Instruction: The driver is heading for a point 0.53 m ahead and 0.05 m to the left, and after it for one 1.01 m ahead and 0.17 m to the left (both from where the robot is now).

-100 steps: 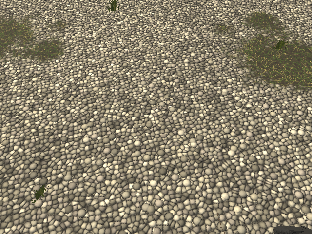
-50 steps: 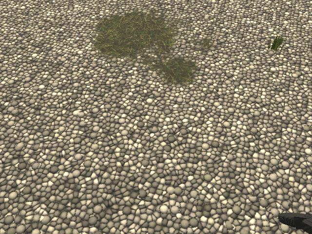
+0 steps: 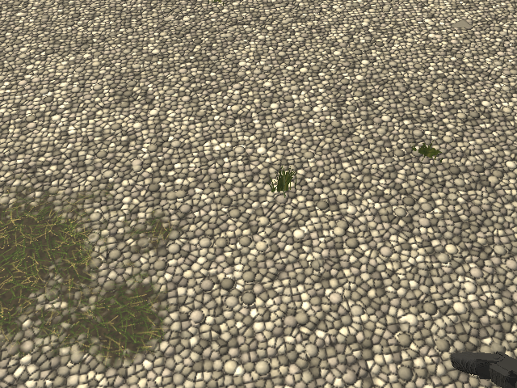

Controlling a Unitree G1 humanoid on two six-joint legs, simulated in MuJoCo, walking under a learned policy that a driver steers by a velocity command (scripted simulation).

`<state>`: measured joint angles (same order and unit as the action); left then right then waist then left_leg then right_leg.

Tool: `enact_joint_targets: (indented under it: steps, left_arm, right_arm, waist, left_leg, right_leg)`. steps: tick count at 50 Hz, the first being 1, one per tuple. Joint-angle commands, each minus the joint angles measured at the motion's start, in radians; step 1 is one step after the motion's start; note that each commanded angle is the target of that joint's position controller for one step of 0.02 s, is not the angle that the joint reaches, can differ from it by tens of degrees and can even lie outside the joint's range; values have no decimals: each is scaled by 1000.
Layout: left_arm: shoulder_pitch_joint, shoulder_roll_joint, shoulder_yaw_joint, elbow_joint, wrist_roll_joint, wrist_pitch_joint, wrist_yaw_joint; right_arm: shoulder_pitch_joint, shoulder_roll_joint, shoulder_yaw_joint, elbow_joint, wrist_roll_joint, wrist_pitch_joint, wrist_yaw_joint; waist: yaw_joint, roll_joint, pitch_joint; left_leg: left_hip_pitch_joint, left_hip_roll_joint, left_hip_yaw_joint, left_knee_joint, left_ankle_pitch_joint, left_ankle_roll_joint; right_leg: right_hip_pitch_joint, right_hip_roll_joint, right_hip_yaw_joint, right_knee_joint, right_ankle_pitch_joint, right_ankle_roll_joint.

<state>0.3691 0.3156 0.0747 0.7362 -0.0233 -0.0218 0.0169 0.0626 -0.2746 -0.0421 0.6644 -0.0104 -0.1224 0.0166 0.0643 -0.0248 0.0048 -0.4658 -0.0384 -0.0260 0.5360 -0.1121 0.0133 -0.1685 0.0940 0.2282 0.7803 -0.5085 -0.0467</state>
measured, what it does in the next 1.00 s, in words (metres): walks ahead: right foot, then left foot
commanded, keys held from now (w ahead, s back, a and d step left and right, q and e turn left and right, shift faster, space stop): w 0.36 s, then w+q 0.64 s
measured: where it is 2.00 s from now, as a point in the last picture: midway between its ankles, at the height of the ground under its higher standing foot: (247, 227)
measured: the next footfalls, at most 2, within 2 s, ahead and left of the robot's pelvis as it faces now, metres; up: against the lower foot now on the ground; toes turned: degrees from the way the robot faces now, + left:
right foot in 0.44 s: +0.38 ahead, -0.16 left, +0.00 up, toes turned -6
left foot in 0.98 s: +0.66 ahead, +0.10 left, +0.00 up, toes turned +14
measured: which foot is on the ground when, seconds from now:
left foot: down 0.00-0.46, up 0.48-0.96, down 0.98-1.00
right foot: up 0.00-0.42, down 0.44-0.98, up 1.00-1.00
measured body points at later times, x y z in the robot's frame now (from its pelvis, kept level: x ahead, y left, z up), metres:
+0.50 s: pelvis +0.26 -0.05 +0.00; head +0.29 -0.06 +0.45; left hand +0.52 +0.16 -0.06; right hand +0.22 -0.33 -0.13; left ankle +0.11 +0.12 -0.68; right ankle +0.34 -0.16 -0.72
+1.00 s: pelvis +0.52 -0.01 -0.01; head +0.56 +0.00 +0.44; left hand +0.49 +0.28 -0.14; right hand +0.78 -0.22 -0.09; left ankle +0.62 +0.09 -0.72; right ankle +0.35 -0.16 -0.70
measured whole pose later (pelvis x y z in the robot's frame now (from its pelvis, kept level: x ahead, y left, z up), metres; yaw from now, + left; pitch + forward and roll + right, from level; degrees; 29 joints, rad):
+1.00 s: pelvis +0.52 -0.01 -0.01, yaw +12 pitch +1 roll -2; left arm 0.32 0.29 0.08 0.85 -0.01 -0.04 0.02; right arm 0.07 -0.28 -0.06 0.68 0.03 -0.03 0.05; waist 0.04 0.01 0.05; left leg -0.52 -0.01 0.06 0.63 -0.15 0.10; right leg 0.02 -0.09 -0.25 0.63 -0.48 0.05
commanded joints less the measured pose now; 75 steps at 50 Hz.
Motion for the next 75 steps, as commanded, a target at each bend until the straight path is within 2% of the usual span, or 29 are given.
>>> enact_joint_targets:
  steps: [1,3,4,12,19,22,23,24,25,26,29,34,41,44,46,48,49,50,51,52,53,55,59,64,69,72,73,74,75]
  left_arm:
    - [44,120,7,-91,-18,-27,-2]
    - [-92,116,11,-115,7,-23,-3]
    - [-109,99,12,-121,9,-24,-8]
    - [-230,1,-27,-148,16,-38,-33]
    - [-387,29,-21,-197,3,-55,-56]
    - [-131,116,28,-127,18,-60,-43]
    - [57,200,52,-100,34,-55,-28]
    - [74,248,55,-95,40,-45,-27]
    - [69,154,34,-93,31,-47,-29]
    - [12,117,20,-88,22,-51,-29]
    - [-131,42,1,-79,35,-71,-37]
    - [-148,61,18,-25,42,-98,-25]
    - [-79,120,37,35,25,-75,-5]
    - [-51,140,46,60,8,-52,-3]
    - [-65,169,53,60,2,-37,2]
    - [-93,185,56,53,-6,-20,9]
    - [-86,165,45,44,3,-23,14]
    - [6,19,-1,-10,47,-45,1]
    - [-59,47,-8,-25,21,-87,-12]
    - [-172,112,9,-56,-21,-112,-23]
    - [-199,100,2,-67,-20,-125,-21]
    - [-180,114,15,-47,24,-119,-11]
    - [-187,70,8,-56,41,-79,-11]
    - [-375,26,-14,-102,31,-82,-23]
    - [-428,77,2,-126,15,-101,-42]
    - [-274,115,28,-88,18,-116,-37]
    - [-141,159,43,-73,36,-120,-29]
    - [-18,247,65,-47,53,-109,-25]
    - [-6,190,55,-34,25,-100,-33]
  right_arm:
    - [287,-173,-66,1,13,6,-6]
    - [211,-119,-45,8,0,18,-5]
    - [192,-99,-36,17,-4,17,-5]
    - [214,-161,-50,87,21,16,-5]
    - [320,-200,-54,161,43,49,-7]
    - [303,-189,-44,165,42,61,-13]
    - [293,-121,-16,131,11,54,-13]
    - [407,-27,12,117,22,37,-13]
    - [351,-142,-18,132,46,30,-11]
    - [281,-171,-31,108,59,27,-8]
    - [254,-130,-36,114,40,52,-14]
    - [210,-70,-32,92,36,91,-15]
    - [-4,-40,-12,11,30,83,27]
    - [-57,-54,-16,-31,31,85,43]
    - [-27,-82,-30,-44,30,89,48]
    - [172,-146,-71,-4,34,95,41]
    - [341,-218,-108,40,36,103,24]
    - [353,-343,-132,45,46,104,8]
    - [365,-296,-111,4,36,86,13]
    - [340,-226,-91,10,26,72,16]
    - [291,-197,-82,8,28,62,15]
    - [173,-132,-61,-19,18,58,9]
    - [172,-160,-67,-25,20,54,-11]
    - [242,-182,-75,0,31,68,-32]
    - [300,-172,-75,24,38,82,-38]
    - [271,-143,-67,12,32,88,-38]
    - [265,-88,-46,-4,22,85,-33]
    - [387,-26,-26,-30,42,76,-34]
    - [407,-96,-32,-26,53,73,-36]
  waist:
    - [-143,218,-206]
    - [-131,99,-38]
    - [-110,108,-2]
    - [-106,98,18]
    - [-138,113,51]
    - [14,90,-99]
    - [86,-35,-262]
    - [24,-276,-372]
    - [62,-158,-304]
    - [46,-133,-172]
    - [-45,-96,-41]
    - [-76,-39,21]
    - [-2,-3,89]
    - [2,-12,97]
    - [-34,-44,50]
    - [-155,-51,-68]
    - [-233,0,-156]
    - [-133,284,-223]
    - [-171,209,-392]
    - [-201,137,-267]
    - [-164,84,-170]
    - [-79,54,-78]
    - [-50,51,-33]
    - [-122,95,4]
    - [-131,123,1]
    - [-42,152,-54]
    - [20,89,-174]
    - [-4,-185,-325]
    - [-3,-262,-312]
  left_leg:
    - [719,434,-715,-245,-472,225]
    - [474,336,-442,-272,-268,174]
    - [401,299,-362,-295,-175,170]
    - [336,253,-103,-390,126,199]
    - [433,296,-79,-329,185,155]
    - [352,219,-23,-20,428,95]
    - [142,153,21,302,138,50]
    - [-180,10,3,604,-463,1]
    - [-272,54,-99,720,-461,2]
    - [-321,93,-86,729,-370,9]
    - [-200,171,-77,636,-186,-6]
    - [-225,175,-94,521,-37,-35]
    - [-215,151,7,172,164,-1]
    - [-228,131,47,112,72,36]
    - [-133,74,106,105,-29,74]
    - [146,-13,152,59,-57,129]
    - [441,-2,66,18,-16,172]
    - [799,267,-457,-32,-114,347]
    - [892,378,-832,-217,-278,436]
    - [824,355,-704,-255,-235,373]
    - [687,314,-579,-250,-167,336]
    - [435,245,-410,-270,48,295]
    - [258,194,-294,-317,215,294]
    - [186,116,-223,-301,78,215]
    - [303,168,-358,-191,-11,189]
    - [305,132,-380,-41,68,144]
    - [215,78,-316,187,16,107]
    - [-119,-68,-167,528,-326,27]
    - [-295,-15,-158,704,-482,11]
  right_leg:
    - [-627,-76,-31,529,-9,33]
    - [-589,-129,-85,481,124,37]
    - [-557,-152,-85,431,159,35]
    - [-472,-190,-178,7,406,52]
    - [-366,-141,-220,-235,434,14]
    - [54,-108,-240,-314,440,-46]
    - [358,-323,-17,-277,475,-112]
    - [563,-528,399,-399,264,-242]
    - [491,-500,418,-450,141,-224]
    - [382,-468,264,-469,174,-190]
    - [109,-365,9,-571,370,-147]
    - [42,-359,-188,-649,562,-153]
    - [136,-361,-367,-657,592,-115]
    - [244,-388,-399,-593,699,-95]
    - [282,-389,-428,-476,1010,-72]
    - [234,-354,-466,-179,1216,-34]
    - [46,-313,-472,85,1034,9]
    - [-429,-134,-437,468,130,84]
    - [-571,-48,-176,628,-99,83]
    - [-664,-106,-128,624,-14,55]
    - [-652,-149,-134,543,71,35]
    - [-511,-207,-130,390,162,43]
    - [-434,-196,-166,212,254,99]
    - [-344,-121,-183,-156,577,123]
    - [-303,-97,-139,-286,526,90]
    - [-87,-98,-163,-351,453,29]
    - [147,-223,-56,-328,419,-31]
    - [510,-458,352,-383,224,-189]
    - [529,-528,585,-467,-28,-223]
